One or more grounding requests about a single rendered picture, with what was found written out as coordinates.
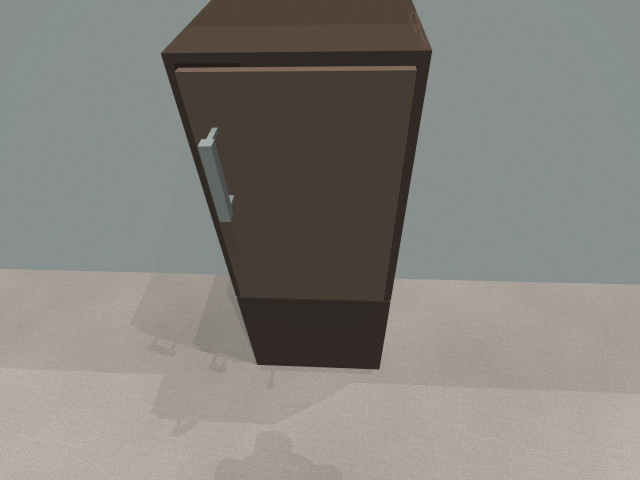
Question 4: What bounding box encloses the cupboard door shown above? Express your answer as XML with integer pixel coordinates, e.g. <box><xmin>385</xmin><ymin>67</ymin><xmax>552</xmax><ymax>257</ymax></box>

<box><xmin>175</xmin><ymin>66</ymin><xmax>417</xmax><ymax>301</ymax></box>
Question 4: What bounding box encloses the handle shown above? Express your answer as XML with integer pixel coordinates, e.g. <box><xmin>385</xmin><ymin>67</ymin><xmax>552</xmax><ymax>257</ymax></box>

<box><xmin>198</xmin><ymin>128</ymin><xmax>235</xmax><ymax>222</ymax></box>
